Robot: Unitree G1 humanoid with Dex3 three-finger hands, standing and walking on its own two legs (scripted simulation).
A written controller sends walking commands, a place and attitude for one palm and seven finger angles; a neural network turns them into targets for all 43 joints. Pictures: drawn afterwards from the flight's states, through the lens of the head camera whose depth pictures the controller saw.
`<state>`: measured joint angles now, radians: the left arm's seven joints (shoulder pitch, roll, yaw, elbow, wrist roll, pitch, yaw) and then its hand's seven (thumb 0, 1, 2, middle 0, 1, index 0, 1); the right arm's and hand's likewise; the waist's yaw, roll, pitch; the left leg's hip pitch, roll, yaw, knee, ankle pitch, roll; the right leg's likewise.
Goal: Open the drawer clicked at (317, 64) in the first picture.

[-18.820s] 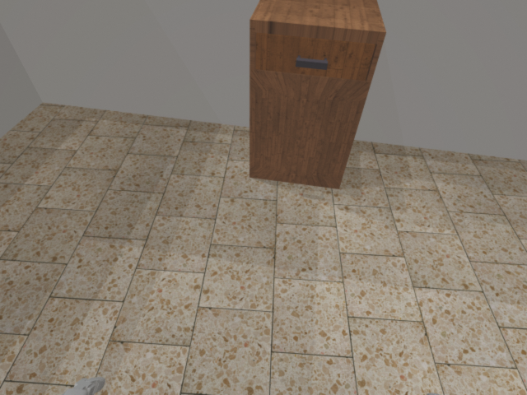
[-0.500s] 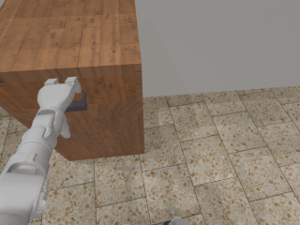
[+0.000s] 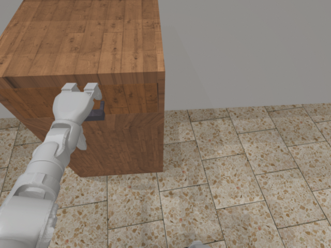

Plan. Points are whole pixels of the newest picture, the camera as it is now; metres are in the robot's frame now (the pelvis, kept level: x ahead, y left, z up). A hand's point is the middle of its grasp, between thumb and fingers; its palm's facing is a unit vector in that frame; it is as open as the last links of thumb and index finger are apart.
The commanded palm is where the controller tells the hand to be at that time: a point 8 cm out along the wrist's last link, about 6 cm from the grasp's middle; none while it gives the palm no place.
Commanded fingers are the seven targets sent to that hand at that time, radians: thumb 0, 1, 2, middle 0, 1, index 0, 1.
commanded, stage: move the hooked fingers above the handle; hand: left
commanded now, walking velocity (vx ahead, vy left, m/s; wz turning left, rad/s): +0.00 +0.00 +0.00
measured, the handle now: (84, 110) +0.51 +0.26 -0.04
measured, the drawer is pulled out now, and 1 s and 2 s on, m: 0.00 0.00 0.00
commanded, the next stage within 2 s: none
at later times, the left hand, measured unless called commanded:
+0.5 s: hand (74, 108) +0.46 +0.25 +0.03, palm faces +0.09 +0.00 -1.00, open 13.9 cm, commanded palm +0.43 +0.25 +0.08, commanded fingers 0.00 -0.50 0.30 -0.30 -1.20 -0.30 -1.20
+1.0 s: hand (65, 113) +0.45 +0.28 +0.01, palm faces +0.03 +0.04 -1.00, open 13.9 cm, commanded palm +0.43 +0.25 +0.07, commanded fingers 0.00 -0.50 0.30 -0.30 -1.20 -0.30 -1.20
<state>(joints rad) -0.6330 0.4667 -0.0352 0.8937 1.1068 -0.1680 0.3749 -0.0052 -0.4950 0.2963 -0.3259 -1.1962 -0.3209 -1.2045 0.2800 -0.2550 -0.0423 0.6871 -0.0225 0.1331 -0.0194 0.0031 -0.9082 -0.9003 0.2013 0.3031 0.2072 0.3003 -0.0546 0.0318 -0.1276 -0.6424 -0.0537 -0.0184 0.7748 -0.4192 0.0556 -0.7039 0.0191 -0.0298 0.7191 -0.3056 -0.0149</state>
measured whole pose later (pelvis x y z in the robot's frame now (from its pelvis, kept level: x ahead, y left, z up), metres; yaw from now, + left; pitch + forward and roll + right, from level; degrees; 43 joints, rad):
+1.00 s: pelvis +0.00 +0.00 -0.01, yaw -1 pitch +20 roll -2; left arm -0.70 0.56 0.05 1.00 1.10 -0.08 0.43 0.00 -0.49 0.30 -0.32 -1.20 -0.32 -1.21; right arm 0.29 -0.28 -0.05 0.71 -0.02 0.14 -0.01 0.00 -0.91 -0.90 0.20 0.30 0.21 0.30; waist -0.07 0.05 -0.14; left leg -0.76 -0.04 0.00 0.86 -0.45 0.06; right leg -0.83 0.03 -0.02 0.80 -0.32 -0.01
